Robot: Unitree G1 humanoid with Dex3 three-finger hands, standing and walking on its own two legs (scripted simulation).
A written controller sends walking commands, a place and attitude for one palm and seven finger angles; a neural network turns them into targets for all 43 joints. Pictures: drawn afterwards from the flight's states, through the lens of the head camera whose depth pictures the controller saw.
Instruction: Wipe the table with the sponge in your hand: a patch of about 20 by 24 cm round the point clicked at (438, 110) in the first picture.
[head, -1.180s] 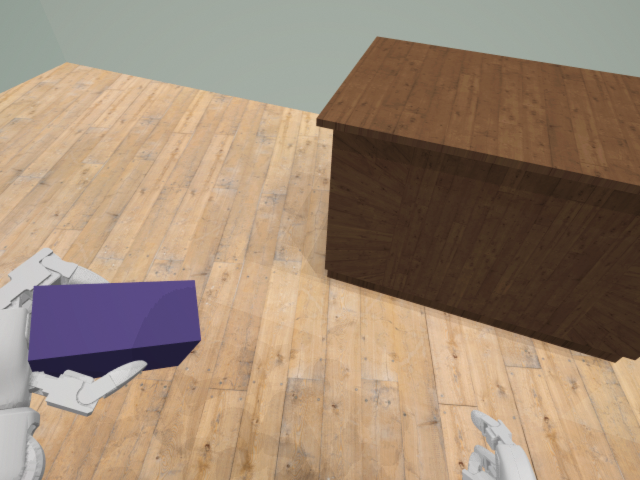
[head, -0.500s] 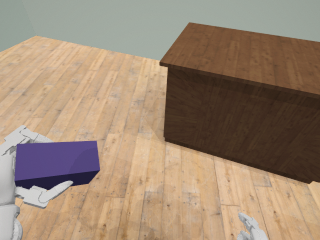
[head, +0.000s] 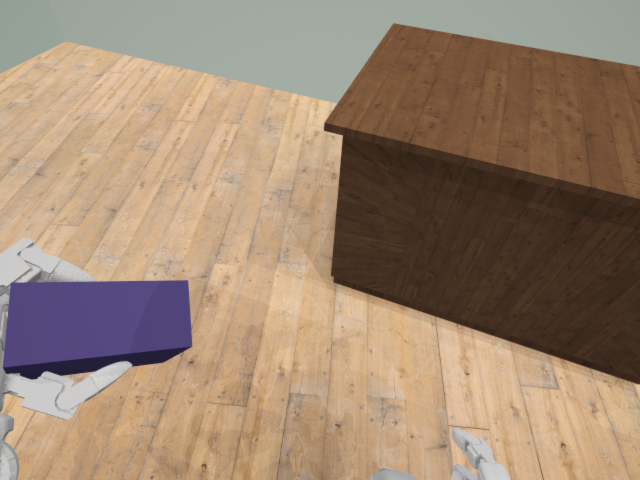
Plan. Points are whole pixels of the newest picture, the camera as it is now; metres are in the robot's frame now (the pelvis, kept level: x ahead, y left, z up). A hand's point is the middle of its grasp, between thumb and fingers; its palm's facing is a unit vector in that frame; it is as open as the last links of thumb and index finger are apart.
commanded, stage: walk to a spot facing it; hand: left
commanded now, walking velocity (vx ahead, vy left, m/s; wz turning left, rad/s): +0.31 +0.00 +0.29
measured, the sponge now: (128, 328) +0.23 +0.19 +0.15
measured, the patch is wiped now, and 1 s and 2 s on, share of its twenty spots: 0.00 0.00 0.00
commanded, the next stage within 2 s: turn to face it in 0.36 s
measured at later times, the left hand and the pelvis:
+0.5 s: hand (67, 271) +0.27 +0.25 +0.18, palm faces +0.60 -0.70 -0.40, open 10.1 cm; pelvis +0.12 -0.03 -0.01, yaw +13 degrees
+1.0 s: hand (185, 223) +0.35 +0.17 +0.16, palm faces +0.44 -0.78 -0.45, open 10.1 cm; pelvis +0.14 -0.08 -0.01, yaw +3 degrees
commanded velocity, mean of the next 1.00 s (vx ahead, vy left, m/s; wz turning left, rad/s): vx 0.07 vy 0.00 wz -0.10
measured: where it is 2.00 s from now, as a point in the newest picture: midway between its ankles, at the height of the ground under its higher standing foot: outside the picture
